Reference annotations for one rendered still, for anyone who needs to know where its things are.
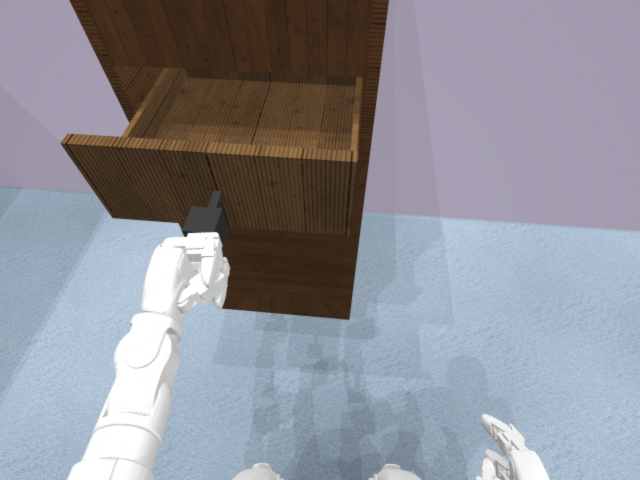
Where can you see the drawer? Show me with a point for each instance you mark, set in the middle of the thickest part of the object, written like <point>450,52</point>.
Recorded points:
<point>282,148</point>

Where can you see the robot right shin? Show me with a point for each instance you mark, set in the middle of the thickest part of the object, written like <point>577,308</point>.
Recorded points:
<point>390,466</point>

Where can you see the cabinet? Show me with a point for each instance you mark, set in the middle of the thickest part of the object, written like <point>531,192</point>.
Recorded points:
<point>295,273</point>

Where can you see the right robot hand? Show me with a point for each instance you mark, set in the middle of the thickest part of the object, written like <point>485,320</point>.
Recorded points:
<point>523,464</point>

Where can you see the robot left forearm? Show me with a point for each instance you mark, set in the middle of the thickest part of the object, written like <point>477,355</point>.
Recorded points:
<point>131,425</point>

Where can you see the left robot hand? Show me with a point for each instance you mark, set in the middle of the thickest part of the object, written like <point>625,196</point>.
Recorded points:
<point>170,271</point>

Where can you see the handle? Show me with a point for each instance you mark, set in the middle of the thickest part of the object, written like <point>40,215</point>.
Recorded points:
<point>207,219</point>

